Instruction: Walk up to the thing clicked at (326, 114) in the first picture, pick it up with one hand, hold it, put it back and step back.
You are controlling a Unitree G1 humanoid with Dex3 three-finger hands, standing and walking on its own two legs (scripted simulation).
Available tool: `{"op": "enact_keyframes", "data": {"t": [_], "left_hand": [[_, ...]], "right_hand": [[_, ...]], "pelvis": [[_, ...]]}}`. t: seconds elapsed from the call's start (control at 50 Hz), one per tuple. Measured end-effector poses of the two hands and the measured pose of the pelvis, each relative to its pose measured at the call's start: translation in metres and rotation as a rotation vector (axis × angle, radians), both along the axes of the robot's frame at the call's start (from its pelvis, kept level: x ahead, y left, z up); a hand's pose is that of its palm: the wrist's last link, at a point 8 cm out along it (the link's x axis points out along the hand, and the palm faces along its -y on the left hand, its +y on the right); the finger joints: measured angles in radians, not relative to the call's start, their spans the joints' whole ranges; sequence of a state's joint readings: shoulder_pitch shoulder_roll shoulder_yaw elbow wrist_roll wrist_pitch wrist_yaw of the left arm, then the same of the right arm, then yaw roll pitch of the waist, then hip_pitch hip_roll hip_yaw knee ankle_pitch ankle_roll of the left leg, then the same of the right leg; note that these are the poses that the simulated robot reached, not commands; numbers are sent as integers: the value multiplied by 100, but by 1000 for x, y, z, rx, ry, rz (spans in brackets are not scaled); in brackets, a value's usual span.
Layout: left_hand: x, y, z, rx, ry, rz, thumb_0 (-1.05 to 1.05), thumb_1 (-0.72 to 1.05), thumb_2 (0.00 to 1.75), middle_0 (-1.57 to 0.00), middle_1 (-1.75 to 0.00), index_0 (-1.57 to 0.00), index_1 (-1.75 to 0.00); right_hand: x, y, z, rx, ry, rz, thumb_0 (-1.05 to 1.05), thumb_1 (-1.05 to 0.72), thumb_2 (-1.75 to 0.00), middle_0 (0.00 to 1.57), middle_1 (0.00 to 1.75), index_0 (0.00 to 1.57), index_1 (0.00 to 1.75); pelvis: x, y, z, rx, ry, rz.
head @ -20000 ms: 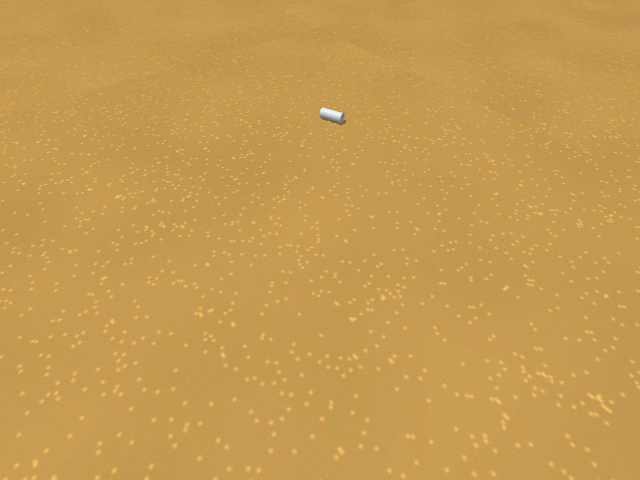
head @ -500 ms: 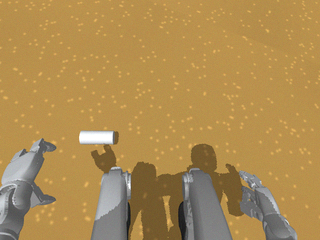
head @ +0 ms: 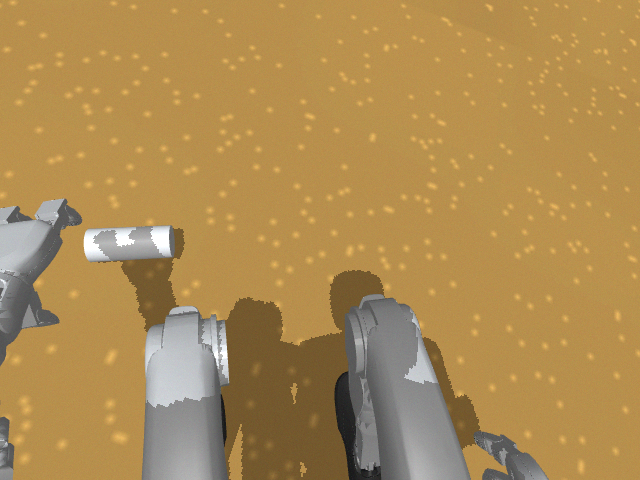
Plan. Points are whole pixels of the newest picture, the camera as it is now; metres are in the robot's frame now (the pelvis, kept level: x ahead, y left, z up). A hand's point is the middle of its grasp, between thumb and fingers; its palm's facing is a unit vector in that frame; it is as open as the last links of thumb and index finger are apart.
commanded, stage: rise first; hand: left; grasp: from above
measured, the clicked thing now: (132, 243) +0.49 +0.29 -0.34
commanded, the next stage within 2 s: none
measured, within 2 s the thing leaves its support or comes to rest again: neither
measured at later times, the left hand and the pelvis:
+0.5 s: hand (66, 256) +0.42 +0.33 -0.20, palm faces -0.46 -0.05 -0.89, open 13.5 cm; pelvis +0.02 +0.00 -0.03, yaw -1 degrees
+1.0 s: hand (79, 251) +0.43 +0.32 -0.21, palm faces -0.45 -0.07 -0.89, open 13.8 cm; pelvis +0.01 +0.00 -0.05, yaw -2 degrees
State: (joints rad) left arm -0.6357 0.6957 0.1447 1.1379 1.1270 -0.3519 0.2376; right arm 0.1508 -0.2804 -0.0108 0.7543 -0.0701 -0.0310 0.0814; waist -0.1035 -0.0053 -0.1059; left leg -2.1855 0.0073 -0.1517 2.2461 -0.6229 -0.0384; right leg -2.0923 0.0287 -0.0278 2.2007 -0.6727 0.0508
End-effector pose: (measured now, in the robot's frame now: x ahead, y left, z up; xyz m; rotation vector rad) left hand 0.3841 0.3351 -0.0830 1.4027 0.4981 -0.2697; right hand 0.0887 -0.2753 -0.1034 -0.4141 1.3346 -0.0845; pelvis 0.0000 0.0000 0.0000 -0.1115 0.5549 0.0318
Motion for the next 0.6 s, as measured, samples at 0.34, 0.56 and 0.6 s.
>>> {"op": "enact_keyframes", "data": {"t": [0.34, 0.56, 0.6], "left_hand": [[34, -1, -43, 86, -19, -81, 0, -43, 95, -18, -85, -17, -87], [46, -5, -60, 71, -30, -77, 0, -40, 91, -21, -84, -20, -85], [47, -5, -62, 73, -34, -73, 0, -40, 91, -20, -84, -20, -85]], "right_hand": [[16, 12, -30, 1, 39, 37, 0, -90, -90, 20, 30, 21, 30], [19, 10, -37, -1, 77, 38, 0, -91, -90, 20, 30, 21, 30], [18, 8, -38, -5, 84, 38, 0, -91, -90, 20, 30, 21, 30]], "pelvis": [[9, 6, -28, -18, 21, -7], [17, 4, -35, -17, 37, -16], [18, 4, -36, -16, 38, -17]]}}
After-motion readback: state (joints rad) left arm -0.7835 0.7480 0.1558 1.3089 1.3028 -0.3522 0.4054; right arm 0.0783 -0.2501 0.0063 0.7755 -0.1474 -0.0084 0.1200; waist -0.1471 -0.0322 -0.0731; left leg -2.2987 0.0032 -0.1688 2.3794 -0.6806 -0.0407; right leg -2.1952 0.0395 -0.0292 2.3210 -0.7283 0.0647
